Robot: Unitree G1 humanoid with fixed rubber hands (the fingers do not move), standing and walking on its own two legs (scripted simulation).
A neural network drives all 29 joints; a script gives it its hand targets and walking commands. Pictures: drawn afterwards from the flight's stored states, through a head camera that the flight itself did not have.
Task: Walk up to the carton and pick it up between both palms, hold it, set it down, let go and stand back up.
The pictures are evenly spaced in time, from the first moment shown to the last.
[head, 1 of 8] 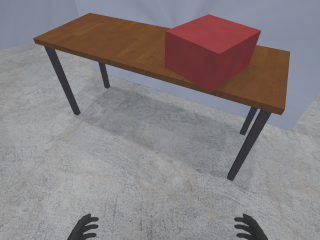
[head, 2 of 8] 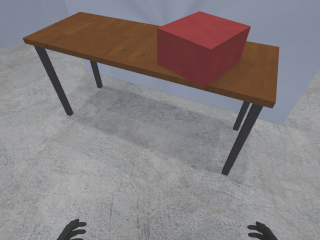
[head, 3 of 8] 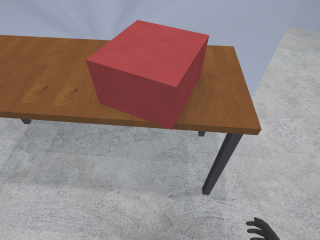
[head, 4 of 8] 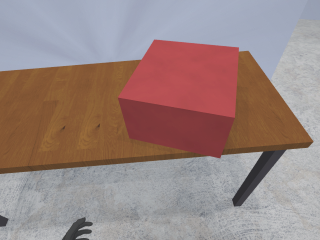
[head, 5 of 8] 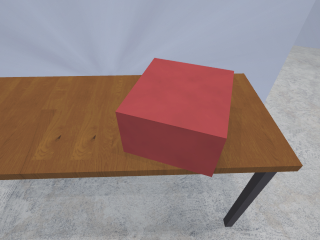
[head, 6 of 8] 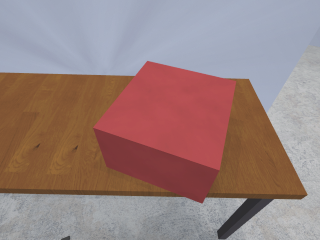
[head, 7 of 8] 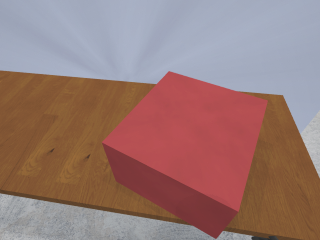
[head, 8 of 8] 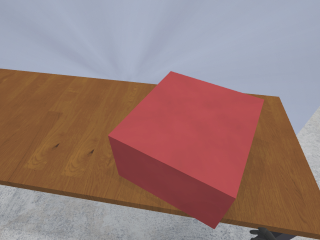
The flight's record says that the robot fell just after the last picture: no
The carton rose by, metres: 0.00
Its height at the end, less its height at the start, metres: +0.00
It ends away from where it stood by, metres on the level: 0.00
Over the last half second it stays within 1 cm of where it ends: yes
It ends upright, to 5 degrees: yes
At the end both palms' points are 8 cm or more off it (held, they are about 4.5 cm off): yes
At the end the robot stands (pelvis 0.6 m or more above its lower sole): yes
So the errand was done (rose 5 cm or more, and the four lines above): no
